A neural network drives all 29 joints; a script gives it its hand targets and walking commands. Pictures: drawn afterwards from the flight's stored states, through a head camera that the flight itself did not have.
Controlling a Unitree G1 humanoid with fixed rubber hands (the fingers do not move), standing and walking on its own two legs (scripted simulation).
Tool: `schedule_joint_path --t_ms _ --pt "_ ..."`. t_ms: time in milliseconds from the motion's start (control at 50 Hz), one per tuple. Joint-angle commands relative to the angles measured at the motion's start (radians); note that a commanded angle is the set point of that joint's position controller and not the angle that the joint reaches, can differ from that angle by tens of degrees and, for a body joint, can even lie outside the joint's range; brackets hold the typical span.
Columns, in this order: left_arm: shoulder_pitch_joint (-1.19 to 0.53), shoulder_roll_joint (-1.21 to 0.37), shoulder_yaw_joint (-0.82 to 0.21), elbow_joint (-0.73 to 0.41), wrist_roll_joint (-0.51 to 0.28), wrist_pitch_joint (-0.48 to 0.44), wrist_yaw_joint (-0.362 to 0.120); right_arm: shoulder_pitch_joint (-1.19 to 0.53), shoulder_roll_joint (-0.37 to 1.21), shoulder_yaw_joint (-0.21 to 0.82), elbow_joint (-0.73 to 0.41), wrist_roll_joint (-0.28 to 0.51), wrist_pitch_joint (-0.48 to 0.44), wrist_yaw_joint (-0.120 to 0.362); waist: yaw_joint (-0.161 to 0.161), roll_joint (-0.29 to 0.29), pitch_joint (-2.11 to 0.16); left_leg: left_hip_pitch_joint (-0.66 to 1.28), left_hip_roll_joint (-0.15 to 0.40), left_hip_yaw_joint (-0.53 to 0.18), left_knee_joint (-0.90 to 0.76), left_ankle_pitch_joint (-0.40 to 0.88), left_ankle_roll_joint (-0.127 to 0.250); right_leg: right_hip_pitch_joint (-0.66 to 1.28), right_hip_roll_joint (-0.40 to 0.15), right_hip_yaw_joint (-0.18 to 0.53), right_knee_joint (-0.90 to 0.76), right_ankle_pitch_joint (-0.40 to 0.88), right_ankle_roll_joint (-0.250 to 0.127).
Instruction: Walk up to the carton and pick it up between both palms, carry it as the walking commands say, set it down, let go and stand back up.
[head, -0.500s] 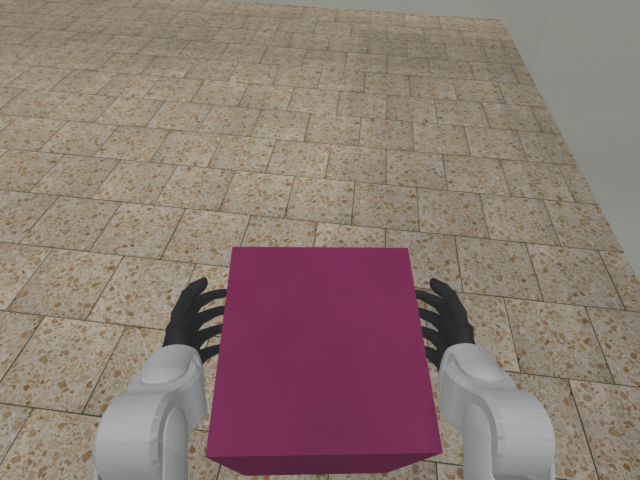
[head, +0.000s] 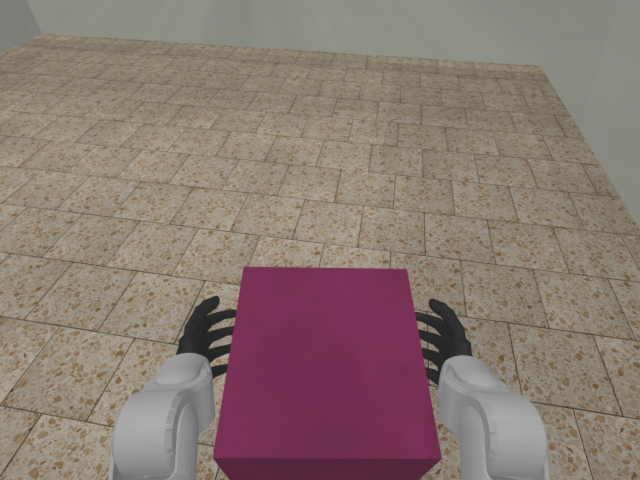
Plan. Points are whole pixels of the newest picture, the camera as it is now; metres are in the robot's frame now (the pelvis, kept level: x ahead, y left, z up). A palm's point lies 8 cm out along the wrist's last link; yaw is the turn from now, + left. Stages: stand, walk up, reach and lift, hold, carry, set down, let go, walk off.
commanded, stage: carry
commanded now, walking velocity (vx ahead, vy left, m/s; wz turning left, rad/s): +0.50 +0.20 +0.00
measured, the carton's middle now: (322, 393) +0.25 +0.00 +0.01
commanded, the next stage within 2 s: none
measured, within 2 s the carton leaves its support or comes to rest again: neither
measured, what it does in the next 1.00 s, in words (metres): walks ahead: left foot, then right foot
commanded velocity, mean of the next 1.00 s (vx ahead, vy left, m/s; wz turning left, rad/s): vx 0.50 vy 0.20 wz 0.00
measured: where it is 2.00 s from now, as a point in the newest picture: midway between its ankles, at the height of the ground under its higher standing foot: (240, 239)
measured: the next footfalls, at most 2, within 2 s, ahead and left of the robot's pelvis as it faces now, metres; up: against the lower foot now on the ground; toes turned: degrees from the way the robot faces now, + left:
left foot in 0.30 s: +0.38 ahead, +0.21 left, +0.00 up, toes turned +9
right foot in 0.72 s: +0.65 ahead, +0.05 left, +0.00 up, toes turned -11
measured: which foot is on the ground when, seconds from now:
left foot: up 0.00-0.28, down 0.30-0.72, up 0.74-1.00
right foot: down 0.00-0.32, up 0.34-0.70, down 0.72-1.00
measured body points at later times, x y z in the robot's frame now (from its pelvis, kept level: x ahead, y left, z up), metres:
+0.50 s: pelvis +0.33 +0.13 +0.01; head +0.37 +0.14 +0.46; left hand +0.60 +0.26 +0.07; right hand +0.59 -0.02 +0.08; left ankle +0.34 +0.20 -0.73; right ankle +0.30 +0.00 -0.67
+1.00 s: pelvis +0.68 +0.18 +0.02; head +0.70 +0.17 +0.46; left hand +0.94 +0.33 +0.10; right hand +0.95 +0.05 +0.09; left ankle +0.76 +0.35 -0.69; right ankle +0.61 +0.05 -0.73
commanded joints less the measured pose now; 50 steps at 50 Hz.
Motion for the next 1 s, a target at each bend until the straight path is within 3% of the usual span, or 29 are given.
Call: schedule_joint_path --t_ms 0,60,120,160,200,240,260,280,300,320,340,360,380,420,480,620,660,680,700,720,740,760,800,840,880,980 --pt "-0.465 -0.934 -0.585 -0.155 -0.297 -0.034 -0.135 -0.445 0.876 0.607 -0.132 0.281 -0.05 0.145 0.002 -0.064 -0.115 -0.33 0.129 -0.091 -0.004 0.063 -0.032 0.352 -0.338 0.463 -0.335 -0.117 -0.098" --pt "-0.437 -0.913 -0.594 -0.171 -0.317 -0.047 -0.146 -0.407 0.885 0.591 -0.113 0.249 -0.071 0.126 0.005 -0.145 -0.086 -0.288 0.103 -0.01 -0.228 0.037 -0.044 0.334 -0.31 0.293 -0.326 0.099 -0.059" --pt "-0.383 -0.864 -0.588 -0.212 -0.312 -0.052 -0.146 -0.372 0.879 0.604 -0.143 0.245 -0.077 0.111 0.007 -0.205 -0.095 -0.222 0.076 0.058 -0.402 0.156 -0.049 0.361 -0.268 0.16 -0.289 0.289 -0.018" --pt "-0.351 -0.84 -0.58 -0.229 -0.298 -0.045 -0.143 -0.36 0.863 0.614 -0.173 0.251 -0.07 0.106 0.006 -0.231 -0.092 -0.149 0.047 0.112 -0.502 0.237 -0.048 0.357 -0.234 0.081 -0.26 0.355 0.011" --pt "-0.321 -0.815 -0.57 -0.232 -0.281 -0.035 -0.137 -0.359 0.839 0.625 -0.198 0.257 -0.057 0.108 0.01 -0.257 -0.083 -0.106 0.027 0.15 -0.572 0.256 -0.042 0.371 -0.233 0.056 -0.232 0.365 0.021" --pt "-0.313 -0.791 -0.567 -0.239 -0.27 -0.026 -0.132 -0.354 0.821 0.63 -0.207 0.263 -0.046 0.11 -0.006 -0.243 -0.125 0.038 0.003 0.185 -0.654 0.27 -0.021 0.369 -0.226 0.014 -0.093 0.441 0.044" --pt "-0.31 -0.776 -0.569 -0.24 -0.261 -0.02 -0.129 -0.341 0.81 0.628 -0.199 0.265 -0.04 0.11 -0.024 -0.185 -0.185 0.191 -0.021 0.207 -0.689 0.255 -0.007 0.33 -0.185 -0.013 0.064 0.411 0.062" --pt "-0.318 -0.76 -0.568 -0.243 -0.249 -0.015 -0.127 -0.324 0.797 0.624 -0.186 0.267 -0.035 0.111 -0.048 -0.109 -0.258 0.406 -0.004 0.148 -0.693 0.17 0.017 0.193 -0.139 -0.003 0.284 0.303 0.086" --pt "-0.328 -0.776 -0.583 -0.262 -0.252 -0.007 -0.126 -0.344 0.788 0.61 -0.182 0.271 -0.037 0.117 -0.055 0.17 -0.318 0.587 0.275 -0.292 -0.773 0.096 0.124 -0.113 -0.022 -0.02 0.604 0.011 0.14" --pt "-0.336 -0.798 -0.59 -0.252 -0.265 -0.006 -0.128 -0.346 0.8 0.613 -0.181 0.283 -0.04 0.122 -0.036 0.283 -0.346 0.653 0.362 -0.476 -0.836 0.153 0.194 -0.297 0.029 0.097 0.771 -0.324 0.118" --pt "-0.351 -0.823 -0.605 -0.239 -0.276 -0.007 -0.132 -0.362 0.829 0.619 -0.196 0.29 -0.045 0.124 -0.033 0.182 -0.339 0.611 0.357 -0.384 -0.789 0.266 0.18 -0.322 -0.047 0.191 0.822 -0.311 0.085" --pt "-0.382 -0.865 -0.632 -0.244 -0.297 -0.014 -0.142 -0.375 0.87 0.617 -0.193 0.289 -0.057 0.132 -0.031 0.111 -0.315 0.554 0.348 -0.322 -0.767 0.4 0.166 -0.328 -0.074 0.216 0.805 -0.285 0.072" --pt "-0.408 -0.898 -0.643 -0.242 -0.305 -0.024 -0.149 -0.399 0.899 0.618 -0.204 0.298 -0.069 0.139 -0.027 0.077 -0.289 0.492 0.329 -0.256 -0.791 0.421 0.148 -0.314 -0.1 0.236 0.733 -0.242 0.066" --pt "-0.415 -0.938 -0.639 -0.223 -0.302 -0.044 -0.155 -0.402 0.942 0.625 -0.199 0.306 -0.087 0.15 -0.03 0.077 -0.252 0.429 0.291 -0.143 -0.86 0.347 0.131 -0.253 -0.096 0.199 0.554 -0.194 0.07" --pt "-0.372 -0.936 -0.626 -0.194 -0.281 -0.062 -0.151 -0.368 0.923 0.629 -0.185 0.295 -0.096 0.153 -0.037 0.063 -0.207 0.429 0.284 -0.101 -0.914 0.301 0.164 -0.259 -0.083 0.171 0.391 -0.161 0.077" --pt "-0.32 -0.829 -0.571 -0.18 -0.233 -0.04 -0.124 -0.36 0.815 0.629 -0.197 0.299 -0.058 0.147 -0.042 0.061 -0.098 0.413 0.214 0.019 -0.865 0.537 0.138 -0.181 -0.008 0.062 0.089 0.03 0.061" --pt "-0.324 -0.809 -0.557 -0.169 -0.231 -0.027 -0.121 -0.367 0.793 0.625 -0.191 0.294 -0.043 0.141 -0.032 0.05 -0.104 0.381 0.184 0.074 -0.753 0.692 0.102 -0.053 0.034 0.025 0.016 0.037 0.047" --pt "-0.318 -0.806 -0.551 -0.157 -0.232 -0.022 -0.119 -0.373 0.784 0.622 -0.188 0.292 -0.037 0.137 -0.015 0.031 -0.146 0.312 0.15 0.13 -0.628 0.747 0.065 0.12 0.055 0.008 -0.048 0.06 0.04" --pt "-0.296 -0.799 -0.54 -0.137 -0.231 -0.017 -0.116 -0.385 0.769 0.615 -0.186 0.29 -0.03 0.136 0.009 0.002 -0.208 0.169 0.112 0.161 -0.473 0.726 0.026 0.347 0.015 0.084 -0.073 0.006 0.011" --pt "-0.299 -0.78 -0.528 -0.133 -0.223 -0.016 -0.114 -0.39 0.758 0.621 -0.189 0.286 -0.021 0.138 0.033 -0.165 -0.271 -0.073 0.042 0.16 -0.167 0.526 -0.005 0.533 -0.218 0.473 -0.181 -0.297 -0.089" --pt "-0.329 -0.785 -0.523 -0.117 -0.222 -0.02 -0.114 -0.396 0.763 0.637 -0.18 0.28 -0.018 0.143 0.008 -0.36 -0.259 -0.341 -0.095 0.037 0.071 -0.056 -0.023 0.623 -0.448 0.9 -0.312 -0.181 -0.216" --pt "-0.357 -0.815 -0.538 -0.134 -0.246 -0.024 -0.12 -0.411 0.787 0.638 -0.167 0.285 -0.021 0.143 0.0 -0.258 -0.272 -0.354 0.004 -0.113 0.186 -0.065 -0.001 0.566 -0.456 0.853 -0.29 -0.127 -0.226" --pt "-0.415 -0.891 -0.561 -0.154 -0.266 -0.032 -0.133 -0.441 0.855 0.624 -0.151 0.298 -0.035 0.148 0.001 -0.068 -0.195 -0.322 0.096 -0.13 0.107 0.079 -0.016 0.425 -0.38 0.607 -0.291 -0.061 -0.16" --pt "-0.436 -0.935 -0.581 -0.152 -0.294 -0.04 -0.143 -0.438 0.887 0.608 -0.143 0.286 -0.054 0.147 0.005 -0.087 -0.136 -0.292 0.113 -0.084 -0.072 0.06 -0.04 0.374 -0.32 0.435 -0.299 0.049 -0.105" --pt "-0.423 -0.919 -0.592 -0.167 -0.308 -0.05 -0.149 -0.408 0.894 0.595 -0.126 0.261 -0.068 0.133 0.006 -0.133 -0.111 -0.258 0.093 -0.029 -0.245 0.0 -0.048 0.347 -0.312 0.335 -0.305 0.166 -0.091" --pt "-0.356 -0.844 -0.585 -0.23 -0.301 -0.048 -0.146 -0.355 0.868 0.605 -0.174 0.252 -0.071 0.11 0.003 -0.223 -0.114 -0.127 0.034 0.094 -0.532 0.212 -0.048 0.362 -0.239 0.13 -0.251 0.379 -0.005"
